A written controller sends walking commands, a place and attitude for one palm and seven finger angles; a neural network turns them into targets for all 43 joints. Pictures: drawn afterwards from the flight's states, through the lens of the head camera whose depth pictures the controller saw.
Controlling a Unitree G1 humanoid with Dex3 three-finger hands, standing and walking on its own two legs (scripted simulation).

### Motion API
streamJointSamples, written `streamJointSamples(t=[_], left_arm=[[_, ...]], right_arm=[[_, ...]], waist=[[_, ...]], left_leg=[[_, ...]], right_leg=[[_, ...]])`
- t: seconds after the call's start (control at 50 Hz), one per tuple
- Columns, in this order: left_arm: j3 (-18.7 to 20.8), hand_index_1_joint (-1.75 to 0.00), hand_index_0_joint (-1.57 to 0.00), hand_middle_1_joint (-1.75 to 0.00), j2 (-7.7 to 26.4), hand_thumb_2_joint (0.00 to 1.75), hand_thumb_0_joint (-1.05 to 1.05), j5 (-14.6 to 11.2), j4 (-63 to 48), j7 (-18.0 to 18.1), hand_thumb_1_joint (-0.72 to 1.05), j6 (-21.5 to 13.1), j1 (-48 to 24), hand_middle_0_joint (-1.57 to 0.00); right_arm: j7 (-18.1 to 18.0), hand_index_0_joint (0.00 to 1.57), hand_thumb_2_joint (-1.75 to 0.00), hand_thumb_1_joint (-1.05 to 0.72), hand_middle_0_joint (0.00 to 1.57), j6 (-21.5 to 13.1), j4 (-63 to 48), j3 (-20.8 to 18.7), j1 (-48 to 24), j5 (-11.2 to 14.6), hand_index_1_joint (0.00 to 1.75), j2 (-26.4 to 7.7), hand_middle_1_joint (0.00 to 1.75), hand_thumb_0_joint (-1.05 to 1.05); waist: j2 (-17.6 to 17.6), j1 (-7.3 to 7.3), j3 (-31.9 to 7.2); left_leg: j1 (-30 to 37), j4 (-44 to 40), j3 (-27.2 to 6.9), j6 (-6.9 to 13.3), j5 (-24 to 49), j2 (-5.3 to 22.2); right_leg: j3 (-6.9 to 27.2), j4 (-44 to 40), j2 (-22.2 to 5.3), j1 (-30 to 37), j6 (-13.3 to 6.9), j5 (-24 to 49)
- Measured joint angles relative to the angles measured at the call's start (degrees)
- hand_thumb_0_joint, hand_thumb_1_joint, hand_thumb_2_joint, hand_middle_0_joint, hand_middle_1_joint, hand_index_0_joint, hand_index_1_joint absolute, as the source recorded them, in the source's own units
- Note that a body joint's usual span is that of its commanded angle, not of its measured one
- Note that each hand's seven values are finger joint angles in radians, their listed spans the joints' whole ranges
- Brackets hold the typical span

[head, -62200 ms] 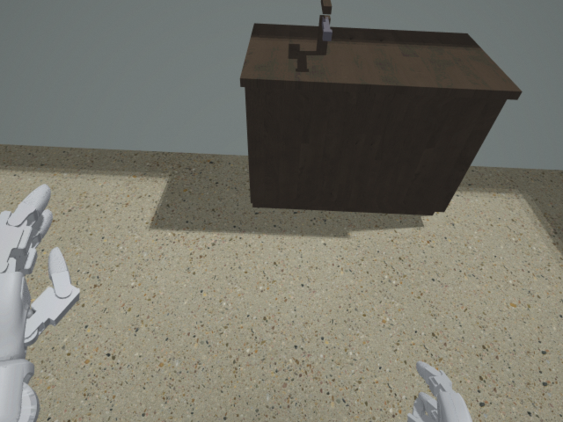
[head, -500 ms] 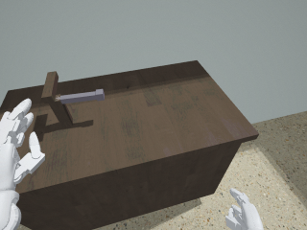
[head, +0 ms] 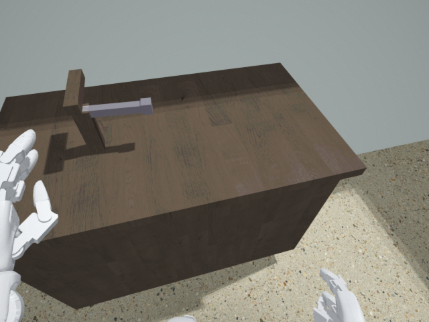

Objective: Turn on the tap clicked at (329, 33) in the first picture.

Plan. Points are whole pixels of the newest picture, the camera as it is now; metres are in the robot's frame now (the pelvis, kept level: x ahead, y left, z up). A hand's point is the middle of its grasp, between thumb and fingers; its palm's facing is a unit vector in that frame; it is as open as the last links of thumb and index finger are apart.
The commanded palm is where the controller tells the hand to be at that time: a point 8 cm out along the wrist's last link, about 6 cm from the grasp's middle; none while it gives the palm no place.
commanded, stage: step back with the hand held close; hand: left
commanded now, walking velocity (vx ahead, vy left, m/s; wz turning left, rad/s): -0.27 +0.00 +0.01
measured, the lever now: (146, 106) +0.55 +0.22 +0.08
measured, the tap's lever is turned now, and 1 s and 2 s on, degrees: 85 85 85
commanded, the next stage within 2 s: stop stepping back and stand still in 0.62 s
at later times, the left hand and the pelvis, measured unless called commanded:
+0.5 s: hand (15, 288) +0.12 +0.23 +0.18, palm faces +0.35 -0.85 -0.38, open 7.4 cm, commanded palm +0.07 +0.28 +0.19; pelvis -0.09 +0.00 +0.00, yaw +0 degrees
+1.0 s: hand out of the picture -0.05 +0.23 +0.17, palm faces +0.45 -0.81 -0.37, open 7.4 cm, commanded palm -0.10 +0.27 +0.19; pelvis -0.24 -0.02 -0.01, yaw +3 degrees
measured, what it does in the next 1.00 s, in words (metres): walks backwards: right foot, then left foot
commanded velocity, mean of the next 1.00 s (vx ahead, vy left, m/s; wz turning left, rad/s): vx -0.17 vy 0.01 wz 0.01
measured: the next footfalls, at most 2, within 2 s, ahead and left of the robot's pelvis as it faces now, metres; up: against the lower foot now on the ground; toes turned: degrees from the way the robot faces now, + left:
right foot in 0.44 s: -0.04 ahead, -0.14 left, +0.00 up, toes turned +1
left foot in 0.68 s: -0.11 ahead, +0.13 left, +0.00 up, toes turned +4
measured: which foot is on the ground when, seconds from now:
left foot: down 0.00-0.46, up 0.48-0.66, down 0.68-0.92, up 0.94-1.00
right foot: down 0.00-0.12, up 0.14-0.42, down 0.44-0.68, up 0.70-0.88, down 0.90-1.00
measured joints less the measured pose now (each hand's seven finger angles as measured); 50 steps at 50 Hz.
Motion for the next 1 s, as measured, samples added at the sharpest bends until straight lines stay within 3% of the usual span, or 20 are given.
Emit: streamJointSamples(t=[0.06,0.1,0.14,0.18,0.24,0.34,0.44,0.5,0.54,0.58,0.62,0.68,0.7,0.74,0.78,0.82,0.86,0.92,0.96,1.0], left_arm=[[-0.4,-0.30,-0.21,-0.30,0.3,0.90,0.01,-0.5,-2.1,0.3,0.89,-0.2,0.2,-0.21],[0.0,-0.30,-0.21,-0.30,1.0,0.90,0.01,-0.8,-3.3,0.1,0.89,-0.7,0.0,-0.21],[1.5,-0.30,-0.21,-0.30,2.2,0.90,0.01,-0.9,-3.8,0.1,0.88,-1.1,0.2,-0.21],[3.0,-0.30,-0.21,-0.30,3.4,0.90,0.01,-0.8,-3.8,0.0,0.88,-0.9,0.6,-0.21],[3.5,-0.30,-0.21,-0.30,3.5,0.90,0.02,-0.8,-3.4,0.2,0.89,-0.5,0.2,-0.21],[1.9,-0.30,-0.21,-0.30,1.8,0.90,0.01,-0.6,-2.8,0.2,0.89,0.3,0.0,-0.21],[1.3,-0.30,-0.21,-0.30,2.1,0.90,0.01,-0.4,-1.8,-0.1,0.89,0.4,0.5,-0.21],[0.1,-0.30,-0.21,-0.30,1.3,0.90,0.02,-0.4,-1.3,-0.5,0.89,-0.6,-0.3,-0.21],[-0.5,-0.30,-0.21,-0.30,1.0,0.90,0.02,-0.5,-1.8,-0.8,0.89,-1.1,0.0,-0.21],[0.0,-0.30,-0.21,-0.30,0.8,0.90,0.01,-0.6,-2.0,-0.8,0.89,-1.7,0.0,-0.21],[1.0,-0.30,-0.21,-0.30,1.2,0.90,0.01,-0.5,-1.8,-0.6,0.88,-2.1,-1.0,-0.21],[2.4,-0.30,-0.21,-0.30,1.9,0.90,0.01,-0.6,-3.3,-0.1,0.88,-2.2,-1.6,-0.21],[2.9,-0.30,-0.21,-0.30,2.6,0.90,0.01,-0.9,-4.0,0.0,0.89,-2.3,-1.7,-0.21],[4.3,-0.30,-0.21,-0.30,3.8,0.90,0.01,-1.2,-4.2,0.4,0.89,-2.7,-1.3,-0.21],[4.9,-0.30,-0.21,-0.30,3.6,0.90,0.01,-1.3,-4.5,0.4,0.89,-2.1,0.3,-0.21],[4.6,-0.30,-0.21,-0.30,2.9,0.90,0.02,-1.1,-4.8,0.3,0.89,-1.3,1.6,-0.21],[4.1,-0.30,-0.21,-0.30,2.4,0.90,0.02,-0.9,-4.7,0.4,0.89,-1.0,2.7,-0.21],[3.9,-0.30,-0.21,-0.30,2.6,0.90,0.01,0.2,-3.0,0.4,0.89,-0.8,2.9,-0.21],[2.8,-0.30,-0.21,-0.30,1.6,0.90,0.01,0.5,-1.1,-0.1,0.89,-0.5,0.9,-0.21],[2.0,-0.30,-0.21,-0.30,0.2,0.90,0.01,0.1,0.8,-0.7,0.89,0.1,-0.6,-0.21]], right_arm=[[0.4,0.20,-0.90,-0.90,0.20,0.5,0.2,-0.4,0.0,0.4,0.30,-0.1,0.30,0.01],[0.3,0.20,-0.90,-0.90,0.20,0.7,-0.1,-0.8,0.0,0.6,0.30,-0.3,0.30,0.01],[0.1,0.20,-0.90,-0.90,0.20,0.7,-0.2,-1.0,-0.6,0.3,0.30,0.0,0.30,0.01],[0.3,0.20,-0.90,-0.90,0.20,0.0,-0.3,-1.1,-0.9,-0.6,0.30,0.8,0.30,0.01],[1.0,0.20,-0.90,-0.90,0.20,-1.7,0.0,-1.1,-0.8,-0.8,0.30,1.7,0.30,0.01],[1.5,0.20,-0.90,-0.90,0.20,-2.6,0.1,0.1,-0.2,-0.8,0.30,2.6,0.30,0.01],[1.5,0.20,-0.90,-0.90,0.20,-2.5,-0.2,0.8,-0.3,-1.1,0.30,3.0,0.30,0.01],[1.4,0.20,-0.90,-0.90,0.20,-1.8,1.2,0.0,-1.1,-0.6,0.30,1.9,0.30,0.01],[1.3,0.20,-0.90,-0.90,0.20,-1.0,2.7,-0.4,-0.7,0.0,0.30,1.7,0.30,0.01],[1.0,0.20,-0.90,-0.90,0.20,-0.1,3.1,-0.3,-0.6,0.1,0.30,1.8,0.30,0.01],[0.6,0.20,-0.90,-0.90,0.20,0.3,2.5,-0.2,-0.8,0.2,0.30,1.7,0.30,0.01],[-0.1,0.20,-0.90,-0.90,0.20,-0.5,0.0,-0.9,-1.1,0.4,0.30,0.3,0.30,0.01],[-0.3,0.20,-0.90,-0.90,0.20,-1.1,-0.5,-1.7,-1.5,0.5,0.30,0.2,0.30,0.01],[-0.2,0.20,-0.90,-0.90,0.20,-1.9,0.0,-2.5,-2.7,0.4,0.30,1.6,0.30,0.01],[0.6,0.20,-0.90,-0.91,0.20,-3.2,0.1,-2.5,-2.3,0.1,0.30,2.5,0.30,0.01],[1.5,0.20,-0.90,-0.91,0.20,-4.4,0.1,-2.3,-0.9,0.5,0.30,2.8,0.30,0.01],[1.9,0.20,-0.90,-0.90,0.20,-4.8,0.0,-1.8,0.9,0.8,0.30,2.6,0.30,0.01],[2.0,0.20,-0.90,-0.90,0.20,-3.8,0.4,-1.1,3.0,0.5,0.30,2.0,0.30,0.01],[1.9,0.20,-0.90,-0.90,0.20,-2.6,2.5,-1.3,2.5,0.4,0.30,1.2,0.30,0.01],[1.9,0.20,-0.90,-0.90,0.20,-1.5,5.8,-1.3,1.7,0.3,0.30,1.1,0.30,0.01]], waist=[[-1.1,-0.93,-0.1],[-1.7,-1.87,-0.2],[-3.4,-1.73,0.3],[-4.5,-1.24,0.8],[-4.2,-0.64,1.1],[-2.6,-0.32,0.1],[-1.9,-0.39,-1.1],[0.5,-0.29,-0.3],[-1.4,0.16,-1.1],[-3.9,-0.26,-1.6],[-6.0,-1.36,-1.6],[-6.0,-3.53,-1.0],[-6.4,-3.92,-0.3],[-8.6,-3.07,1.9],[-8.5,-3.01,2.8],[-7.2,-2.90,3.0],[-5.7,-2.56,2.6],[-3.8,-1.86,1.7],[-2.1,-1.64,2.2],[-2.8,-1.06,1.1]], left_leg=[[0.3,4.2,-1.2,-1.1,1.3,0.5],[0.9,3.3,-1.4,0.2,-0.9,0.1],[0.9,2.3,-0.3,1.4,0.5,-0.6],[1.7,-0.2,0.8,1.6,2.5,-0.7],[3.3,-4.8,1.0,1.5,5.6,0.0],[3.9,-9.8,0.4,1.0,10.0,1.4],[0.9,-10.0,-0.1,-0.2,12.5,1.8],[-3.6,2.4,-2.1,-2.3,-0.3,2.2],[-6.6,18.8,-1.8,-3.5,-8.2,0.0],[-6.1,26.7,-0.3,-3.9,-11.1,-0.6],[-2.3,22.4,0.8,-3.6,-12.0,0.3],[6.8,1.1,1.5,-2.5,-2.4,3.1],[7.4,-1.4,1.7,-2.3,-3.1,2.8],[7.1,-0.8,3.3,-2.0,-2.7,1.8],[7.2,-1.6,3.5,-2.1,-0.9,2.3],[7.3,-2.7,2.8,-2.3,0.9,2.9],[7.1,-3.2,2.2,-2.6,2.1,3.5],[4.8,1.1,1.3,-2.4,-1.8,4.1],[1.2,11.7,-0.6,-1.9,-8.1,3.4],[-2.0,24.4,-0.6,-1.9,-7.4,1.4]], right_leg=[[-0.3,2.6,-0.3,-1.1,0.3,-1.2],[-0.8,4.4,-1.0,-2.1,0.8,-2.1],[0.3,6.0,-1.7,-3.2,1.4,-3.2],[3.1,11.9,-1.1,-5.2,1.4,-9.7],[4.6,16.7,-0.2,-5.9,1.7,-12.5],[4.5,10.5,-0.6,-2.1,2.0,-10.7],[3.6,-3.0,-1.0,4.8,0.9,-4.1],[2.1,-4.4,0.2,4.6,1.4,1.4],[2.6,-3.4,-1.0,3.1,1.6,1.0],[3.2,-2.9,-2.4,1.7,1.8,1.4],[3.3,-2.0,-3.8,-0.2,2.2,2.0],[2.0,2.8,-4.8,-4.9,3.0,1.5],[2.2,5.9,-5.2,-6.9,3.1,0.3],[5.1,14.9,-4.4,-10.4,2.8,-8.6],[5.7,22.1,-2.4,-12.2,3.0,-11.7],[4.5,22.6,-1.6,-11.4,3.0,-10.4],[2.9,16.5,-1.7,-7.9,2.6,-9.3],[1.3,4.1,-1.8,-0.9,1.2,-1.8],[-0.2,4.0,-1.3,-0.9,-0.3,2.5],[0.1,3.7,-1.8,-1.6,-1.0,2.8]])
